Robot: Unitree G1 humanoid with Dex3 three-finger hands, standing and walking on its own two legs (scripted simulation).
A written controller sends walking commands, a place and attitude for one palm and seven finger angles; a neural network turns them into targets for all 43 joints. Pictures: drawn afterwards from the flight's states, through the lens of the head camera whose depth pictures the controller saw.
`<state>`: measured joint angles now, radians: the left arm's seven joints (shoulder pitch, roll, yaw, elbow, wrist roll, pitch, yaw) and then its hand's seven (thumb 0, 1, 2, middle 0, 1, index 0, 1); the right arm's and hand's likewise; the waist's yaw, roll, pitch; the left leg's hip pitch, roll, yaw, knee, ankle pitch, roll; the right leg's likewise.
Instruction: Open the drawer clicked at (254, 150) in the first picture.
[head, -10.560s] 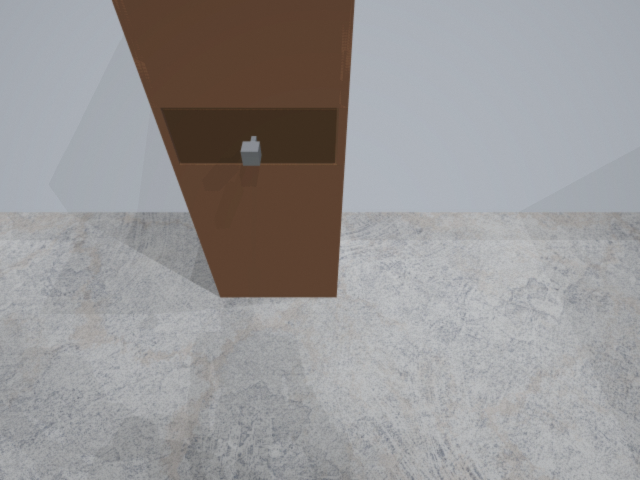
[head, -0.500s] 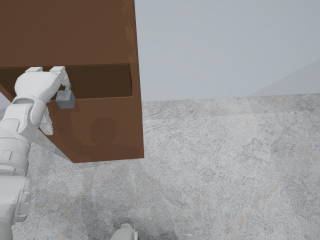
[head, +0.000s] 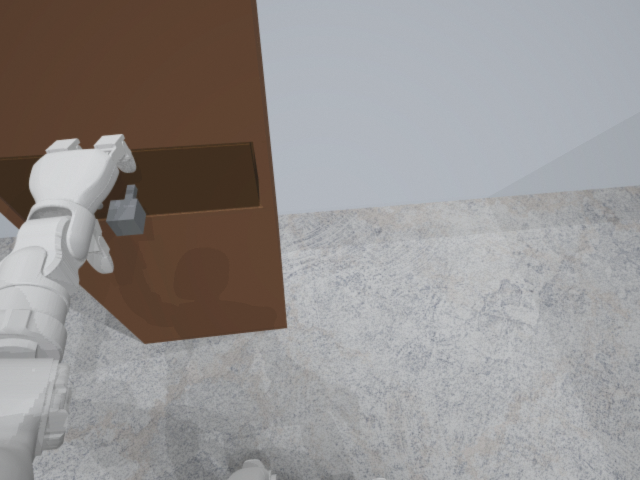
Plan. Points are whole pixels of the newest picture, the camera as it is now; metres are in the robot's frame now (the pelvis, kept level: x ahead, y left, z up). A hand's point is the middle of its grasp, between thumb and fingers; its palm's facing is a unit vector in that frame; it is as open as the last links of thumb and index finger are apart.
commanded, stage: move the hooked fingers above the handle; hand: left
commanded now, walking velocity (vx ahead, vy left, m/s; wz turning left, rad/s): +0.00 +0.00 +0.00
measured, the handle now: (128, 207) +0.51 +0.28 -0.02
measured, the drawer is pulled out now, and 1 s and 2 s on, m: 0.00 0.00 0.00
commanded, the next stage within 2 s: lower the fingers behind the handle in 0.30 s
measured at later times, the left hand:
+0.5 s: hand (96, 204) +0.47 +0.29 +0.04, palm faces -0.09 -0.01 -1.00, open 13.9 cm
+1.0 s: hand (102, 231) +0.45 +0.30 +0.00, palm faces -0.11 -0.01 -0.99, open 14.0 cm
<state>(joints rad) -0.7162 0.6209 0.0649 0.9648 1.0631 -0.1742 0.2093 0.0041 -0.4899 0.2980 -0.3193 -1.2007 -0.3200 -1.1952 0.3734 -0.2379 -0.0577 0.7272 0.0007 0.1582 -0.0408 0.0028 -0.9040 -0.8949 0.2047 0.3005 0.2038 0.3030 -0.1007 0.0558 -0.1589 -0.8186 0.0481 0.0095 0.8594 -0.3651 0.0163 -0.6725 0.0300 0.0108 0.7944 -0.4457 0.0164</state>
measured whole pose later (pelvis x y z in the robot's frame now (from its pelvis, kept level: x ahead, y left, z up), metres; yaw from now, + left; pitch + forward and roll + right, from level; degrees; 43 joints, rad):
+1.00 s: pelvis -0.02 +0.00 -0.02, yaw +0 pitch +22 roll -3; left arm -0.80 0.63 0.05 1.10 1.10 -0.09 0.28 0.00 -0.49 0.30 -0.32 -1.20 -0.29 -1.18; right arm 0.33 -0.24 -0.05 0.72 -0.01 0.14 -0.04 0.00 -0.90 -0.89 0.21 0.30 0.20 0.30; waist -0.12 0.04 -0.15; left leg -0.96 0.05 0.00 0.94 -0.37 0.02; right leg -0.81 0.03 0.00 0.89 -0.46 0.02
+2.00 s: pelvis -0.03 +0.00 -0.05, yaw -1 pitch +26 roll -4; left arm -0.85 0.66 0.09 1.11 1.13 -0.13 0.34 0.00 -0.49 0.30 -0.32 -1.20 -0.30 -1.20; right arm 0.33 -0.26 -0.03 0.71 -0.02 0.12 -0.04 0.00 -0.90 -0.89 0.20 0.30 0.20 0.30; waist -0.15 0.05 -0.16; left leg -1.16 0.06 -0.02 1.11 -0.42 0.02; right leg -1.01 0.05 -0.01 1.06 -0.51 0.02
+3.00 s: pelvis -0.02 +0.01 -0.04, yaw -2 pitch +26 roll -4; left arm -0.81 0.65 0.10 1.08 1.12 -0.13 0.32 0.02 0.44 0.68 -0.42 -1.35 -0.33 -1.34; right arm 0.33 -0.26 -0.03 0.69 -0.02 0.15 -0.03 0.00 -0.90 -0.89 0.20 0.30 0.20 0.30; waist -0.15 0.05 -0.16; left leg -1.12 0.06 0.00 1.09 -0.42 0.03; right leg -0.98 0.05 0.01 1.03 -0.51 0.03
